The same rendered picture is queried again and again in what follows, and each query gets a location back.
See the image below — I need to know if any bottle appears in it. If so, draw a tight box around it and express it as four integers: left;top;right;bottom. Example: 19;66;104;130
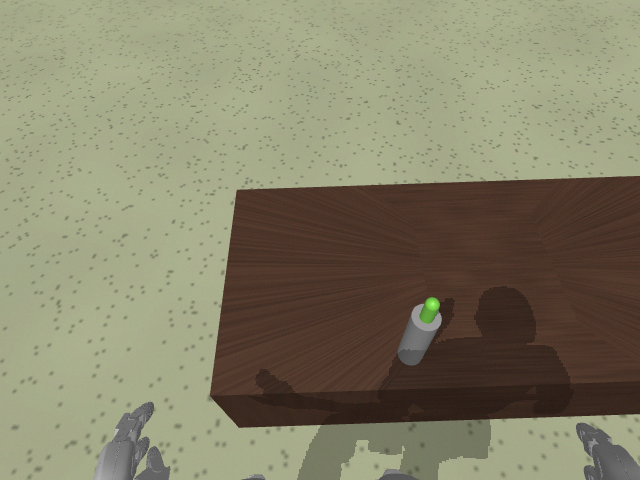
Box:
397;297;442;366

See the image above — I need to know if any left robot hand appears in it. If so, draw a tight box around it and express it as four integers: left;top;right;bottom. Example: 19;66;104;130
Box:
93;402;170;480

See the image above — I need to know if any right robot hand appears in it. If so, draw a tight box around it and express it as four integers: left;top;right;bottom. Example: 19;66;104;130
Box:
576;423;640;480

